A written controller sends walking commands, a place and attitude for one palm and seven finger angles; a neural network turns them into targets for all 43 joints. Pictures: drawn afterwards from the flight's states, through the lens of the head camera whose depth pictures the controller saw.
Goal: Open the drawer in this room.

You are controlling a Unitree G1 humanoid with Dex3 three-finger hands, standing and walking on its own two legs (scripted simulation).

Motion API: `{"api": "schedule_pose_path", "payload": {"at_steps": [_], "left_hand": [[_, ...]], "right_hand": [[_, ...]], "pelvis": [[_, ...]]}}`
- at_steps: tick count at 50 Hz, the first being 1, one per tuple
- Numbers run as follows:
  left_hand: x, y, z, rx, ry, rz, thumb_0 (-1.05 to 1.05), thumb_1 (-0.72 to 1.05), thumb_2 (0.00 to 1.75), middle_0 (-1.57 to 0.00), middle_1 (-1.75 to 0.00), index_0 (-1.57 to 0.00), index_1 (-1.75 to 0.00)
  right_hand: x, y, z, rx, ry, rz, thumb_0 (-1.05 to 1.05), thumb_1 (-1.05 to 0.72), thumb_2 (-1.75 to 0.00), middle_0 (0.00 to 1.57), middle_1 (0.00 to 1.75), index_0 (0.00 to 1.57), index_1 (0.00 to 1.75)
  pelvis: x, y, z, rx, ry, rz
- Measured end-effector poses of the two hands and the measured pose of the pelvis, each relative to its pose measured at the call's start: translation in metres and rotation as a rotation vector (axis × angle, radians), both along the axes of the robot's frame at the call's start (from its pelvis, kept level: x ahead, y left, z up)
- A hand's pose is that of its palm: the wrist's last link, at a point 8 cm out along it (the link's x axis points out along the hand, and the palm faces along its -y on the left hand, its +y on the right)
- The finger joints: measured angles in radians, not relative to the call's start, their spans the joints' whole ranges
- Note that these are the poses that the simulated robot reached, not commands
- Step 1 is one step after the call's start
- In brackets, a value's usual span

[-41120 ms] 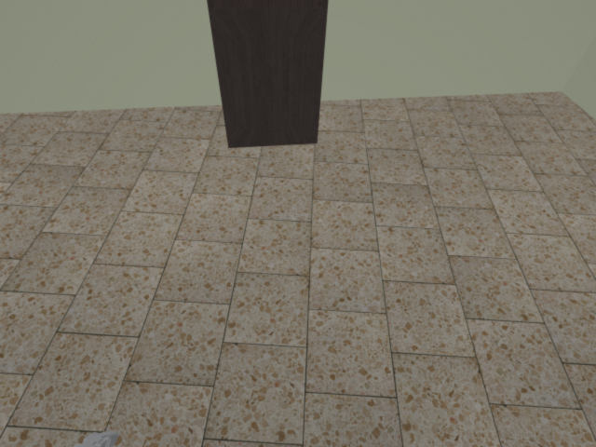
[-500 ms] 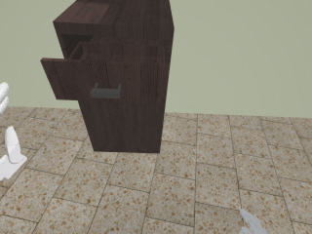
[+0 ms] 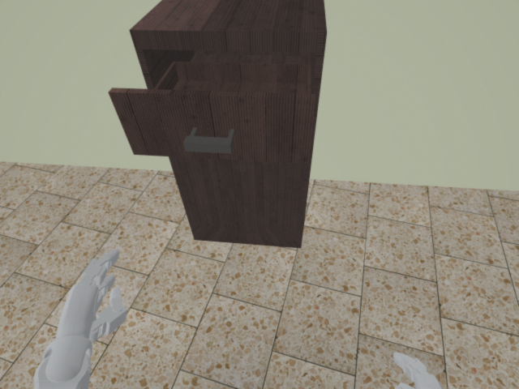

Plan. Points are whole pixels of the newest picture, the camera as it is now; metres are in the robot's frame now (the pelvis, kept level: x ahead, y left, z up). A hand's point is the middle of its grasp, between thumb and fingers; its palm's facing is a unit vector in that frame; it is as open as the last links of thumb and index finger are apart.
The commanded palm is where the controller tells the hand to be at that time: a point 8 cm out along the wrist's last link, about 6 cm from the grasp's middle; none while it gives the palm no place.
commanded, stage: let the arm hang, fingers relaxed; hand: left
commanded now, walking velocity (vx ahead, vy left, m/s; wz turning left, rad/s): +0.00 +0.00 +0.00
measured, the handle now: (210, 138) +0.63 +0.14 +0.05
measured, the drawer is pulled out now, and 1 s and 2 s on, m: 0.22 0.22 0.22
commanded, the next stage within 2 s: look to check the result in 0.96 s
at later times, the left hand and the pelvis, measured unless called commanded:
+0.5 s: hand out of the picture -0.05 +0.18 -0.15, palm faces +0.04 -0.98 -0.22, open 7.3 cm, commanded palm none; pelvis +0.02 +0.00 +0.02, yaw +0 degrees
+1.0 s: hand out of the picture +0.03 +0.16 -0.16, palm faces +0.03 -0.98 -0.18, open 7.3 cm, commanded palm none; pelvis +0.03 -0.01 +0.02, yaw -1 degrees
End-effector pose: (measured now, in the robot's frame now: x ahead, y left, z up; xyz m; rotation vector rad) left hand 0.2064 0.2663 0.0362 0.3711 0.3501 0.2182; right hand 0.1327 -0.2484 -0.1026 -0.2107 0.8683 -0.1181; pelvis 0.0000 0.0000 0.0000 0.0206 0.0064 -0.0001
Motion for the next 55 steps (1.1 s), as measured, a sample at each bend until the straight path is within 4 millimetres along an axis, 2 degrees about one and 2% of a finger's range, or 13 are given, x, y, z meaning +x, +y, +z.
{"api": "schedule_pose_path", "payload": {"at_steps": [1,3,6,9,13,16,19,22,25,32,38,45,55], "left_hand": [[-0.010,-0.006,-0.037,-0.042,0.138,0.017,0.00,0.91,0.90,-0.19,-0.30,-0.19,-0.30],[-0.046,-0.026,-0.100,-0.123,0.413,0.032,0.00,0.91,0.90,-0.19,-0.30,-0.19,-0.30],[-0.118,-0.062,-0.157,-0.250,0.753,0.035,0.01,0.92,0.90,-0.19,-0.30,-0.19,-0.30],[-0.165,-0.053,-0.173,-0.291,0.872,0.170,-0.03,1.01,0.90,-0.21,-0.30,-0.20,-0.30],[-0.216,-0.040,-0.172,-0.297,1.025,0.240,-0.03,1.01,0.90,-0.20,-0.30,-0.20,-0.30],[-0.243,-0.035,-0.166,-0.287,1.109,0.273,-0.02,0.98,0.90,-0.20,-0.30,-0.20,-0.30],[-0.258,-0.033,-0.160,-0.276,1.165,0.288,-0.01,0.96,0.90,-0.20,-0.30,-0.20,-0.30],[-0.262,-0.034,-0.157,-0.269,1.185,0.288,0.00,0.94,0.90,-0.20,-0.30,-0.20,-0.30],[-0.254,-0.037,-0.157,-0.269,1.172,0.278,0.00,0.93,0.90,-0.20,-0.30,-0.20,-0.30],[-0.215,-0.050,-0.162,-0.285,1.073,0.227,0.00,0.91,0.90,-0.20,-0.30,-0.20,-0.30],[-0.185,-0.059,-0.164,-0.291,1.010,0.190,0.00,0.92,0.90,-0.20,-0.30,-0.20,-0.30],[-0.177,-0.056,-0.164,-0.287,1.007,0.190,0.01,0.92,0.90,-0.20,-0.30,-0.20,-0.30],[-0.182,-0.059,-0.164,-0.291,1.039,0.204,0.00,0.91,0.90,-0.20,-0.30,-0.20,-0.30]], "right_hand": [[-0.003,0.000,-0.006,0.010,0.020,-0.003,0.01,-0.90,-0.90,0.20,0.30,0.20,0.30],[-0.014,0.001,-0.013,0.033,0.064,-0.031,0.01,-0.90,-0.90,0.20,0.30,0.20,0.30],[-0.040,0.003,-0.017,0.035,0.178,-0.072,0.01,-0.90,-0.90,0.20,0.30,0.20,0.30],[-0.074,0.005,-0.019,0.012,0.322,-0.086,0.01,-0.91,-0.90,0.20,0.30,0.20,0.30],[-0.115,0.011,-0.019,0.002,0.491,-0.105,0.01,-0.91,-0.90,0.20,0.30,0.20,0.30],[-0.137,0.016,-0.019,0.011,0.571,-0.124,0.01,-0.91,-0.90,0.19,0.30,0.20,0.30],[-0.149,0.022,-0.020,0.028,0.608,-0.142,0.01,-0.91,-0.90,0.19,0.30,0.20,0.30],[-0.153,0.029,-0.022,0.049,0.616,-0.153,0.01,-0.91,-0.90,0.19,0.30,0.20,0.30],[-0.151,0.036,-0.026,0.070,0.605,-0.158,0.01,-0.91,-0.90,0.19,0.30,0.20,0.30],[-0.135,0.048,-0.031,0.108,0.555,-0.154,0.01,-0.91,-0.90,0.19,0.30,0.20,0.30],[-0.132,0.045,-0.031,0.107,0.543,-0.171,0.01,-0.92,-0.90,0.20,0.30,0.20,0.30],[-0.132,0.041,-0.029,0.100,0.547,-0.186,0.01,-0.91,-0.90,0.19,0.30,0.20,0.30],[-0.126,0.038,-0.028,0.094,0.556,-0.186,0.00,-0.91,-0.90,0.19,0.30,0.20,0.30]], "pelvis": [[-0.001,-0.003,-0.003,0.017,-0.005,-0.007],[-0.002,-0.007,-0.005,0.009,-0.027,-0.012],[0.000,-0.009,0.000,-0.015,-0.045,-0.006],[0.002,-0.012,0.004,-0.040,-0.050,0.003],[0.006,-0.010,0.011,-0.049,-0.041,0.008],[0.008,-0.007,0.015,-0.048,-0.034,0.006],[0.011,-0.004,0.017,-0.044,-0.031,0.002],[0.013,-0.002,0.018,-0.040,-0.033,-0.003],[0.015,0.000,0.018,-0.036,-0.038,-0.007],[0.018,0.000,0.018,-0.030,-0.044,-0.012],[0.022,-0.002,0.018,-0.028,-0.043,-0.017],[0.027,-0.004,0.018,-0.029,-0.042,-0.020],[0.033,-0.006,0.019,-0.029,-0.043,-0.022]]}}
